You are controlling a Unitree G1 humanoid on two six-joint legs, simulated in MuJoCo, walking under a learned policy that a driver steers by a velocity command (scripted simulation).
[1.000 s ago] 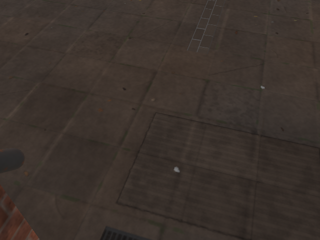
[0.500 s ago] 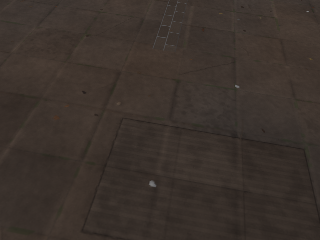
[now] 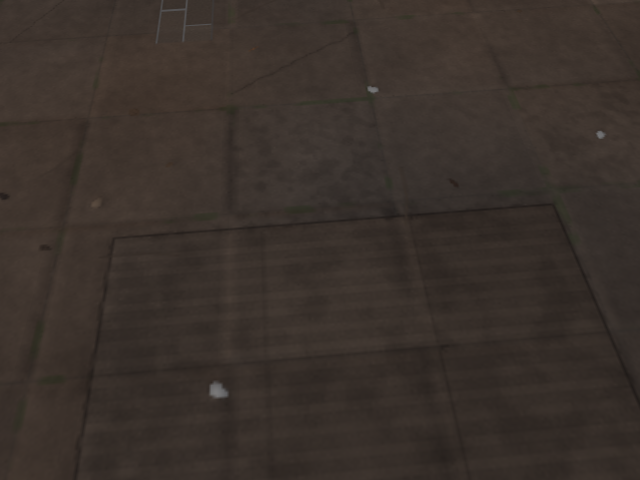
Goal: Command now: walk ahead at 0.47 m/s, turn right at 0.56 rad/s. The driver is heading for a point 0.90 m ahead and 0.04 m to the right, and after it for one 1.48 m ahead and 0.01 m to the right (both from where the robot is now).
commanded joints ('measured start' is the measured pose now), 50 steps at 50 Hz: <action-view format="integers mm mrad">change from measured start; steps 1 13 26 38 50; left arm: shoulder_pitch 321 165 12 178 145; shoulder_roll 121 70 -14 123 124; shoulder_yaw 40 22 -7 25 27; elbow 56 -14 -184 -128 -35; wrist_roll -22 -52 1 -3 3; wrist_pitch -1 -27 -24 -68 -82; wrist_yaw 20 74 22 24 52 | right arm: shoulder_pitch -114 -125 -144 -65 -286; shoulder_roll -36 -148 -173 -210 -90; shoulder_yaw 14 -29 -23 -11 3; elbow -194 -226 -91 -105 -214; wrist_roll -6 -1 54 56 34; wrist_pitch -48 -36 -12 -17 36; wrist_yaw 0 33 30 31 69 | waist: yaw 128 -113 22 102 67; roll -16 -31 138 -76 -30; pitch -276 -187 -3 -156 42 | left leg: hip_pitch -763 442 210 -358 -270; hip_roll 31 -34 148 27 25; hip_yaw -54 -122 -80 -161 -82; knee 37 -1431 -1761 -662 -1167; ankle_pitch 146 848 900 423 870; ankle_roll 8 107 217 57 48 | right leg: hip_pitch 782 -22 -213 422 253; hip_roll -190 -2 -37 -351 -241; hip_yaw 320 318 -28 373 -151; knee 142 273 322 -152 -278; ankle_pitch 534 362 -6 -123 253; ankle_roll -233 -65 49 -163 -69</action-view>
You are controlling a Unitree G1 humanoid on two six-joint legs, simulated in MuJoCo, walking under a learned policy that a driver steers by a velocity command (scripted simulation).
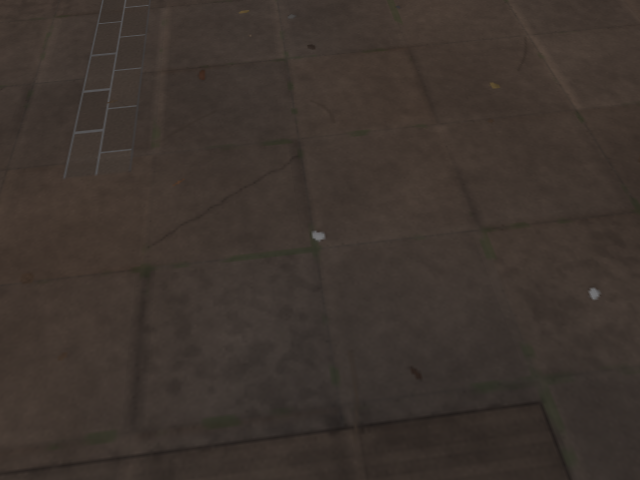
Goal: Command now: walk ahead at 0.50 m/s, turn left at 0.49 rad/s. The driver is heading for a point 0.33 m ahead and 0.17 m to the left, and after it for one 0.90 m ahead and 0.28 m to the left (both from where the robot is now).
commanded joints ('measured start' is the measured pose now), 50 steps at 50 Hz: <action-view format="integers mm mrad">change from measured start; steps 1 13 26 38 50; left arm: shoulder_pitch -60 -75 -287 -236 -245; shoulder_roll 149 179 125 150 206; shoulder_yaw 29 10 -9 11 19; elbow -59 -151 -221 -255 -210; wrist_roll -8 -22 0 11 -10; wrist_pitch -14 -32 40 55 102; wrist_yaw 12 5 20 16 19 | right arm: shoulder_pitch -77 213 87 178 83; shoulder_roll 7 -229 -166 -212 -83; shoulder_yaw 16 -62 -39 -49 -2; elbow -94 -162 -161 -170 -204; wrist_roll -7 -25 -1 -7 -20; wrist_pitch -9 -8 38 75 93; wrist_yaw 23 21 -49 -51 -35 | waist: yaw -15 -174 -79 -86 -42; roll -106 82 46 -166 -247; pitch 61 -373 -153 -166 -130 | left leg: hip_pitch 18 1073 479 93 372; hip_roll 11 267 4 -139 -78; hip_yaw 40 -688 -186 -92 64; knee -137 -554 -484 387 -132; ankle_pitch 108 123 451 -572 -395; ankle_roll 7 420 182 -94 -73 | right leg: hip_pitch -37 -701 -488 -10 -149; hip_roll -271 -1 -9 -380 -284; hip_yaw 51 291 232 589 335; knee -86 1254 551 160 84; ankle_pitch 400 -333 143 577 239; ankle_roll -115 70 133 -216 -209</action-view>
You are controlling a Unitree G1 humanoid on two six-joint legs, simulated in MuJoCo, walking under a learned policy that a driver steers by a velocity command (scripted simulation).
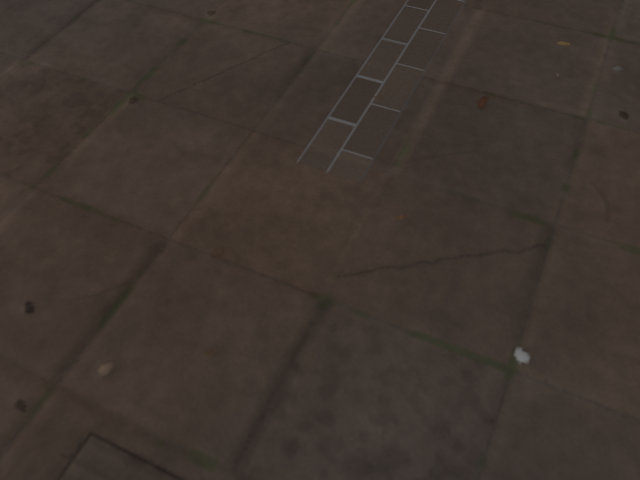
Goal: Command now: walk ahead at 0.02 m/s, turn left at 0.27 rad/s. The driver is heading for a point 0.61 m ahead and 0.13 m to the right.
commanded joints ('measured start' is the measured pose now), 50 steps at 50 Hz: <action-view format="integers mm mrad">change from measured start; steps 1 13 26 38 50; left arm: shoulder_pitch -22 38 60 85 112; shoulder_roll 177 77 89 72 53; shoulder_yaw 44 24 9 0 -3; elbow -50 18 80 144 226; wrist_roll -16 -7 4 0 -5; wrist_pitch -5 5 -23 -29 -26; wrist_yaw -3 -3 -2 10 14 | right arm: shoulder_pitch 49 -45 -20 32 73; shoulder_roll -68 -46 -25 -18 -7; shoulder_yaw -16 11 4 -5 -3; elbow -52 -16 47 144 252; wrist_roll -4 -25 -26 -21 -14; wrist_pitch -14 -82 -58 -69 -73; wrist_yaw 12 19 4 -7 -19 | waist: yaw -11 -11 -24 -20 -21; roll -210 130 -59 -14 -20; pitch -175 -100 -51 -31 -23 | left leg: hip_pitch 110 214 191 179 189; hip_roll -12 175 19 16 15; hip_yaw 52 -136 -32 -23 -10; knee -197 -496 -421 -431 -437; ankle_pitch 66 637 235 217 257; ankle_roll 35 259 106 85 83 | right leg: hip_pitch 146 -24 74 60 72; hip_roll -227 -26 -31 -16 0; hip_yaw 209 75 95 93 80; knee -114 326 -23 -28 -33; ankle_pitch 97 -293 -90 -152 -110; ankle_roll -215 106 33 21 18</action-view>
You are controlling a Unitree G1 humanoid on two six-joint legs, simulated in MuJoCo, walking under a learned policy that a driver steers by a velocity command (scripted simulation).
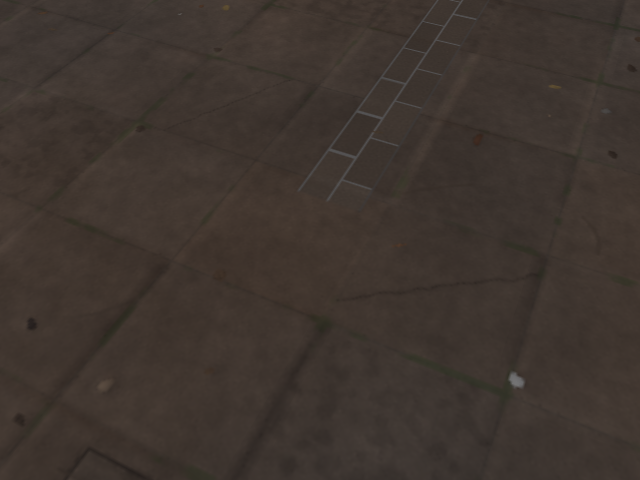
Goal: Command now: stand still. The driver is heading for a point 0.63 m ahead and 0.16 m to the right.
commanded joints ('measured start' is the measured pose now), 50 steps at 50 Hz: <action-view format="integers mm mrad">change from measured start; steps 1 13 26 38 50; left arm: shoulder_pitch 22 50 80 117 -40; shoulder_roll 99 88 72 88 79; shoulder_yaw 20 16 10 17 23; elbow -19 42 82 97 -27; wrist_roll -1 -4 -6 -20 -47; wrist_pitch -8 -4 -2 -1 -84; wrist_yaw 5 10 10 17 -20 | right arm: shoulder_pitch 15 27 39 72 367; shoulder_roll -99 -86 -74 -89 -124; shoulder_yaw -20 -11 2 0 -22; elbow -19 67 125 154 217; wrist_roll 2 5 7 20 44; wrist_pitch -11 -8 -6 -7 -120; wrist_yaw -5 -8 -8 -13 33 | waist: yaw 2 1 -1 -2 -150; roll -3 1 0 -6 95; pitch -2 5 14 87 106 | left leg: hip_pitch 20 26 22 -86 286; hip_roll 25 20 17 -7 108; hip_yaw -28 -15 -5 5 -222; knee -98 -107 -113 -97 -176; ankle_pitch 74 93 91 -445 -156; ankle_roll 19 20 19 65 188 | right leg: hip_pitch -46 -36 -33 -124 -409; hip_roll -20 -11 -5 10 -7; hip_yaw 22 15 10 20 41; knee -115 -119 -121 -115 126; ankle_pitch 43 72 80 -441 -108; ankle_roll -19 -20 -21 -76 -88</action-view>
